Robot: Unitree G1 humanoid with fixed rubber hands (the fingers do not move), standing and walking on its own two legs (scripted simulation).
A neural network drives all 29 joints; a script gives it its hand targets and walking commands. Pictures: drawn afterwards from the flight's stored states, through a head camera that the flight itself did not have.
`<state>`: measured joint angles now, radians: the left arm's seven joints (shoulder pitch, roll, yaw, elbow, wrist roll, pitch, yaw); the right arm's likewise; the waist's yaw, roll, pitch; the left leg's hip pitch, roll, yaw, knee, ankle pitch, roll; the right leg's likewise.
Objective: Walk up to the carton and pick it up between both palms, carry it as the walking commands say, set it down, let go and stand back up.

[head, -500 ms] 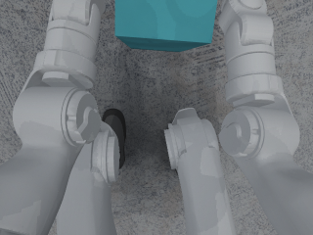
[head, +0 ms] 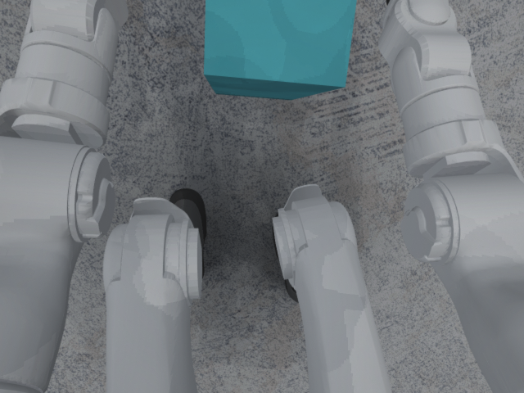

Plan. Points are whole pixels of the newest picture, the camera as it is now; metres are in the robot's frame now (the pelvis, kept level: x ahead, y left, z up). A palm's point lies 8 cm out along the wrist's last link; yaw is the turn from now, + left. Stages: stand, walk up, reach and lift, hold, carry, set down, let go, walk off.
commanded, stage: set down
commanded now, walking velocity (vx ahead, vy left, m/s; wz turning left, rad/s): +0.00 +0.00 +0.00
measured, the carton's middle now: out of the picture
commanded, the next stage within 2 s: let go in 1.14 s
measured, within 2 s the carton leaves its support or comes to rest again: neither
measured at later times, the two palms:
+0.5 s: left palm out of the picture +0.58 +0.15 +0.01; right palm out of the picture +0.55 -0.17 +0.02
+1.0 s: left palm out of the picture +0.57 +0.15 +0.16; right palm out of the picture +0.54 -0.17 +0.17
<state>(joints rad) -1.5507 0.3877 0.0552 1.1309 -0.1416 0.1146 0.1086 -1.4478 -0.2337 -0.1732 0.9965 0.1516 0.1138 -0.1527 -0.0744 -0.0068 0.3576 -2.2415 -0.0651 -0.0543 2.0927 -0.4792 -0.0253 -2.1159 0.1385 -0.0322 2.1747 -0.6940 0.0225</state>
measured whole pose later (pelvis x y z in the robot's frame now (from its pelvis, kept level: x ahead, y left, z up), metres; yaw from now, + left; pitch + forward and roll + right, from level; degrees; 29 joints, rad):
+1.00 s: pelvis +0.03 +0.01 +0.25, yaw +3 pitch +42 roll -4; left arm -1.26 0.18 0.24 0.93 0.14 0.20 0.12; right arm -1.13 -0.13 -0.40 0.81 -0.06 0.15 -0.06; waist -0.10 0.04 0.02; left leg -1.59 -0.08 -0.10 1.11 -0.26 0.00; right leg -1.48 0.08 0.02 1.16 -0.41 0.02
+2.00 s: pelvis +0.13 -0.01 +0.38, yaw +3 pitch +6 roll +1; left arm 0.14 0.18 0.07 0.49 0.02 0.02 -0.02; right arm 0.18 -0.17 -0.03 0.47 0.01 0.01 0.05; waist -0.02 -0.03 0.01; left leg -0.34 -0.04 -0.06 0.44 -0.21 -0.01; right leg -0.26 0.06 0.11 0.47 -0.32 -0.03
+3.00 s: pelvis +0.15 +0.00 +0.38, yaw +3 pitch +0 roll +0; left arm 0.19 0.33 0.05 0.73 0.03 0.02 0.02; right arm 0.18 -0.33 -0.03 0.75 -0.04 0.00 -0.03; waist 0.00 0.00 0.01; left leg -0.23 -0.04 -0.06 0.51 -0.28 0.01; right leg -0.11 0.06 0.11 0.48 -0.36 -0.03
